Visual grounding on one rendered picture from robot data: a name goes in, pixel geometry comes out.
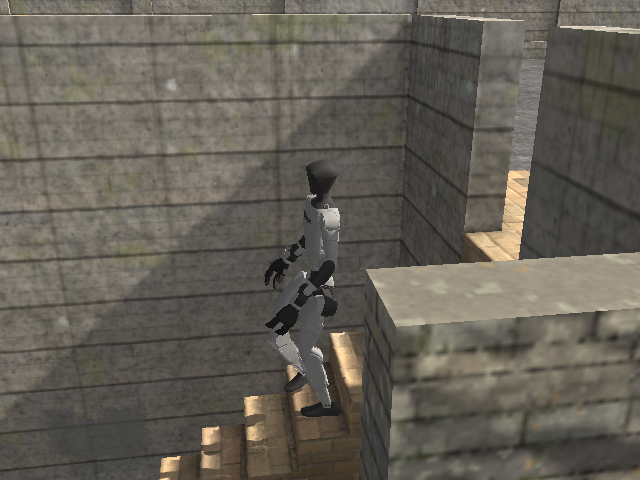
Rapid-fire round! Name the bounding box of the robot left hand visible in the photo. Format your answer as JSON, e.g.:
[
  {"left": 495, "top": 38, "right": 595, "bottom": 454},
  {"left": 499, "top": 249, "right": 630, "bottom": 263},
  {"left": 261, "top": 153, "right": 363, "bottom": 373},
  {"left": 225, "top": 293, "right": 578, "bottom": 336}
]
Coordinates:
[{"left": 265, "top": 304, "right": 299, "bottom": 336}]

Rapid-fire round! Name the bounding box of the robot right hand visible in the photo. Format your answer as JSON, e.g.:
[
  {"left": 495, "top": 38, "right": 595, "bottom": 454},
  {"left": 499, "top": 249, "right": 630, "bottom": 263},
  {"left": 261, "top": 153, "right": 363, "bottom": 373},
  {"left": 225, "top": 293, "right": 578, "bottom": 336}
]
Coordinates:
[{"left": 264, "top": 257, "right": 289, "bottom": 290}]

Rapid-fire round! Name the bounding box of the robot left forearm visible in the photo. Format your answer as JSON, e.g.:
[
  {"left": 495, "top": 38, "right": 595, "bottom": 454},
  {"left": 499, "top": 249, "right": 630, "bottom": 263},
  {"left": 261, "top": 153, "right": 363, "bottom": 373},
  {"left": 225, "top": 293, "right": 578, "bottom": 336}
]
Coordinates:
[{"left": 289, "top": 260, "right": 335, "bottom": 310}]

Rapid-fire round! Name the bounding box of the robot left upper arm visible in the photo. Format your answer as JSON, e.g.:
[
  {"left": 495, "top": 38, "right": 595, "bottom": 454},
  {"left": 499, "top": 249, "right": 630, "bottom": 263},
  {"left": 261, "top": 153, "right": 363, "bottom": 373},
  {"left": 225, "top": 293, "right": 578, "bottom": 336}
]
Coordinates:
[{"left": 318, "top": 211, "right": 340, "bottom": 271}]

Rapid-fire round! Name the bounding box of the right robot shin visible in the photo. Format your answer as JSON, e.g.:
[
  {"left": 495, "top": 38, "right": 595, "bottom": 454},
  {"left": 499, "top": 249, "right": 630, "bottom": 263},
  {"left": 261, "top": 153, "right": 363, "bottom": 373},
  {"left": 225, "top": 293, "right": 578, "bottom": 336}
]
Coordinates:
[{"left": 267, "top": 339, "right": 305, "bottom": 376}]

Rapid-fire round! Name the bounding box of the robot right forearm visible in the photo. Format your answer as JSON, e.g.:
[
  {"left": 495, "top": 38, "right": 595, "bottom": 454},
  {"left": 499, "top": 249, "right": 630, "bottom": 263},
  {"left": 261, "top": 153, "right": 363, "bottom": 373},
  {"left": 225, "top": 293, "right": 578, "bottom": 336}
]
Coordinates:
[{"left": 282, "top": 235, "right": 305, "bottom": 265}]

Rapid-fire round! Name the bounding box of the left robot shin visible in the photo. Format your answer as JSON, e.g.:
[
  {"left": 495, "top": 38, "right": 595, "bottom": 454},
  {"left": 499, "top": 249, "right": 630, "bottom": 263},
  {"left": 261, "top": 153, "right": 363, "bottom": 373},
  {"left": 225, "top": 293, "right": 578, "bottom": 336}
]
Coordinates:
[{"left": 299, "top": 354, "right": 331, "bottom": 408}]

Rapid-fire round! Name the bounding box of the robot shin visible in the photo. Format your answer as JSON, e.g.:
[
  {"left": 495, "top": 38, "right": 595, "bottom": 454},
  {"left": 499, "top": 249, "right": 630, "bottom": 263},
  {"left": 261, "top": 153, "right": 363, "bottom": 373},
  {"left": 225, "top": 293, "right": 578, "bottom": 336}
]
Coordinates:
[
  {"left": 267, "top": 339, "right": 305, "bottom": 376},
  {"left": 299, "top": 354, "right": 331, "bottom": 408}
]

